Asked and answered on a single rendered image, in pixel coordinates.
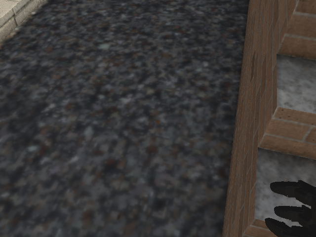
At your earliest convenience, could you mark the right robot hand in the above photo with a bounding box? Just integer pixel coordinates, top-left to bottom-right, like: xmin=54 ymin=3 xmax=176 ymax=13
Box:
xmin=265 ymin=180 xmax=316 ymax=237

